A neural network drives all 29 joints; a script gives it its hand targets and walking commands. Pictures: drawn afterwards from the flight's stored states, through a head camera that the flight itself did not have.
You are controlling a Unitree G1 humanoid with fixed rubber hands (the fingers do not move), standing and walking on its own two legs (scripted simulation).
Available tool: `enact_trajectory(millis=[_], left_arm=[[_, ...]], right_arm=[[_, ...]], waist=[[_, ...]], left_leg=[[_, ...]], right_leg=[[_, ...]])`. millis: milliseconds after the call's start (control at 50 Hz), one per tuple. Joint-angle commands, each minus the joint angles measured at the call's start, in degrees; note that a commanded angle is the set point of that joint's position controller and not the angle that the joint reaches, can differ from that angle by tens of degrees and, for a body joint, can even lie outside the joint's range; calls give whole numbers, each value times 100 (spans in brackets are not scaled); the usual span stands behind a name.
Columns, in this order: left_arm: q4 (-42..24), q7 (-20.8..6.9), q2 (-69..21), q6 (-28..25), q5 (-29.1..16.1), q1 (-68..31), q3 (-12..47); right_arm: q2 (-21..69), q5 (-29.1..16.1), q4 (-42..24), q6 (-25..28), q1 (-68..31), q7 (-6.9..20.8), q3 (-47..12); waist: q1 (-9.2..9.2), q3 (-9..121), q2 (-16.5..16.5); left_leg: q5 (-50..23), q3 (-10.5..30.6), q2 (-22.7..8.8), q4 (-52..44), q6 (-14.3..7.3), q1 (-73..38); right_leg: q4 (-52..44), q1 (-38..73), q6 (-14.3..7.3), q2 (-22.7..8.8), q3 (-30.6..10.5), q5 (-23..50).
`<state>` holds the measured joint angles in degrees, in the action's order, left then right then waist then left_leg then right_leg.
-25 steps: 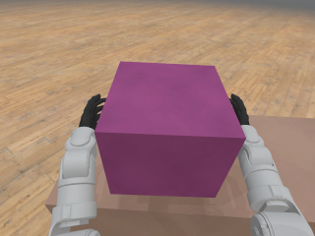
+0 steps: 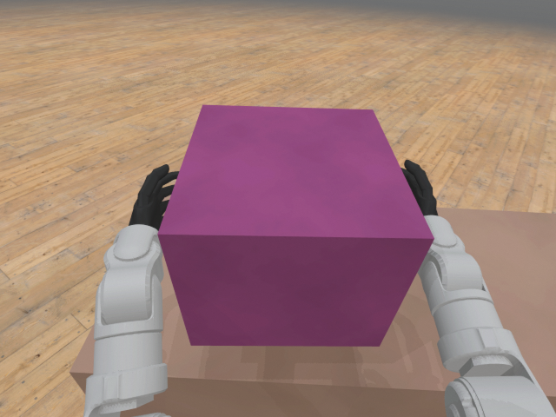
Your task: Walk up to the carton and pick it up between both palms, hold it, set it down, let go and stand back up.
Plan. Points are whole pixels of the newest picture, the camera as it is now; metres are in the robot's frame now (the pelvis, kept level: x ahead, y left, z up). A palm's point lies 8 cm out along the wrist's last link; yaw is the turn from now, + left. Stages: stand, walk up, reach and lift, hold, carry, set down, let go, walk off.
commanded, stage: reach and lift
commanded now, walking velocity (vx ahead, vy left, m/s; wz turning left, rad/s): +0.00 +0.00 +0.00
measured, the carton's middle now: (287, 220) +0.40 -0.02 +0.13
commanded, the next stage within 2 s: hold in 0.20 s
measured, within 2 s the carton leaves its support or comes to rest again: neither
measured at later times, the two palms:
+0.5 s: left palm (143, 214) +0.34 +0.18 +0.20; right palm (420, 204) +0.35 -0.20 +0.19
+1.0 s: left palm (135, 209) +0.33 +0.18 +0.21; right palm (420, 195) +0.35 -0.19 +0.21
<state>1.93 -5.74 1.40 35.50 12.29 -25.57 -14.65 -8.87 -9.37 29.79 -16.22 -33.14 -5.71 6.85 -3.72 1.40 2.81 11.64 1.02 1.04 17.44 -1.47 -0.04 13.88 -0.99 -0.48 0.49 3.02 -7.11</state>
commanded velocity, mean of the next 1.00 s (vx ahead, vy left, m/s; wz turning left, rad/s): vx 0.00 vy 0.00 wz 0.00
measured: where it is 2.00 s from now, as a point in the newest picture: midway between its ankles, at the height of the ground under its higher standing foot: outside the picture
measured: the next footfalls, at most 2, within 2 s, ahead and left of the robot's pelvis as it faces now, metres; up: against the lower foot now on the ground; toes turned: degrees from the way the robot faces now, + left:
none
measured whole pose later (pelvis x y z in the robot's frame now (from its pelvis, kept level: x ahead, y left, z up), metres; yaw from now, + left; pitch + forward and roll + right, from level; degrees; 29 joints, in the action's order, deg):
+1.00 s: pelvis -0.01 +0.00 +0.00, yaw +0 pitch -7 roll -1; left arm 2.0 -7.4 1.7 42.1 14.1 -31.4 -17.8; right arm -9.5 -9.6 31.6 -22.2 -39.8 -6.2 7.1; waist -3.0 2.3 2.1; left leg 10.7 0.9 0.9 17.1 -1.2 -0.2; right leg 14.0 -0.9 -0.8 0.6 3.1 -6.6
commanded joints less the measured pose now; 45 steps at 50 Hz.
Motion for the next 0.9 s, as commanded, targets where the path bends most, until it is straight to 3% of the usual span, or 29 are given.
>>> enact_trajectory(millis=[0,380,660,880], left_arm=[[-418,-532,-2417,-119,-646,-3170,2354],[-237,-621,-2300,33,-626,-3572,2064],[-350,-683,-2254,349,-597,-3725,1999],[-307,-721,-2213,435,-544,-3726,1874]], right_arm=[[2763,-383,-1534,145,-3311,873,-2017],[2929,-465,-1460,-23,-3823,822,-2052],[2767,-545,-1304,-306,-3902,798,-1873],[2778,-551,-1335,-369,-4041,814,-1876]], waist=[[-54,1368,-357],[79,1545,-189],[-1,1336,-339],[67,1374,-293]], left_leg=[[-1650,-166,110,-222,418,248],[-1389,-231,153,-277,257,470],[-1245,-222,109,-324,311,463],[-1259,-243,108,-322,276,496]], right_leg=[[85,803,128,210,93,1075],[110,1040,174,176,39,1152],[20,892,92,184,65,606],[33,948,89,183,68,636]])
